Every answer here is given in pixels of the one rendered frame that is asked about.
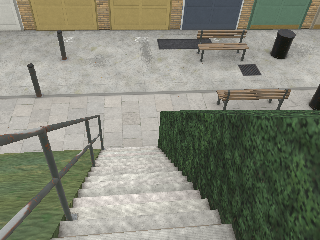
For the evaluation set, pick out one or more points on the stairs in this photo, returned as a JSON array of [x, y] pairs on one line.
[[137, 193]]

